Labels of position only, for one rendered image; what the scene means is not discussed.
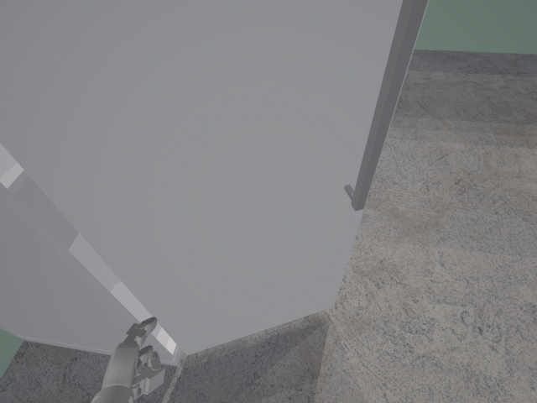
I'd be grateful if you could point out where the handle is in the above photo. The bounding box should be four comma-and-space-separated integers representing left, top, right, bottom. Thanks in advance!
344, 0, 428, 211

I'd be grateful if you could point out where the fridge door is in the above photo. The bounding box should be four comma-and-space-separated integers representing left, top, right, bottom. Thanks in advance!
0, 0, 430, 356

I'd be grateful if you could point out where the robot left hand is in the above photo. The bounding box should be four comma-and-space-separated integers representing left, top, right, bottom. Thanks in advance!
102, 317, 165, 400

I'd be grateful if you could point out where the robot left forearm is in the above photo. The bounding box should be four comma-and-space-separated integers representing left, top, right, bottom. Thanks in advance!
91, 385, 134, 403

